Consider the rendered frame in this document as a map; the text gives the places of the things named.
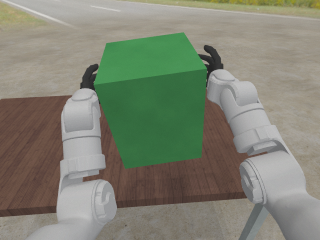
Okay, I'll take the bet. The robot right upper arm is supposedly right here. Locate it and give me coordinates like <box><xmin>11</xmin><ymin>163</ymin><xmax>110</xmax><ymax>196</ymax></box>
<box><xmin>239</xmin><ymin>150</ymin><xmax>320</xmax><ymax>240</ymax></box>

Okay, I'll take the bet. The left robot forearm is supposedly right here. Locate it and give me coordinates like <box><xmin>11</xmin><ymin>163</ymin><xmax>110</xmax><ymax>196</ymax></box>
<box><xmin>56</xmin><ymin>88</ymin><xmax>106</xmax><ymax>221</ymax></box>

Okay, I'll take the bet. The right robot forearm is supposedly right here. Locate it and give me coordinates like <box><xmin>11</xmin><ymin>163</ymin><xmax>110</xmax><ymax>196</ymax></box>
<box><xmin>206</xmin><ymin>69</ymin><xmax>307</xmax><ymax>189</ymax></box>

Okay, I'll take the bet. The robot right hand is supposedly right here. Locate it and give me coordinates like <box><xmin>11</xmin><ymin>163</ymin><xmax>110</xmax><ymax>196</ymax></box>
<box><xmin>198</xmin><ymin>45</ymin><xmax>224</xmax><ymax>88</ymax></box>

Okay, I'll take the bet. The carton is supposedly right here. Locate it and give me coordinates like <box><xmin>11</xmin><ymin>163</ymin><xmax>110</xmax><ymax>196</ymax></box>
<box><xmin>93</xmin><ymin>32</ymin><xmax>207</xmax><ymax>169</ymax></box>

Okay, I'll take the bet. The robot left upper arm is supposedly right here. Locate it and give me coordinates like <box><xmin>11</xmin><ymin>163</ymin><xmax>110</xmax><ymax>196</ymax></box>
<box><xmin>25</xmin><ymin>179</ymin><xmax>117</xmax><ymax>240</ymax></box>

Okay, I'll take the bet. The robot left hand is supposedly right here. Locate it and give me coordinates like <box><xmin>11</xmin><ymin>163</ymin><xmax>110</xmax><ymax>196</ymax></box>
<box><xmin>80</xmin><ymin>64</ymin><xmax>100</xmax><ymax>104</ymax></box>

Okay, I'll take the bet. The table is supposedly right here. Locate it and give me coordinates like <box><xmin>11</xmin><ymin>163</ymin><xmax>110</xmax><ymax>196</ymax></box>
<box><xmin>0</xmin><ymin>88</ymin><xmax>269</xmax><ymax>240</ymax></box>

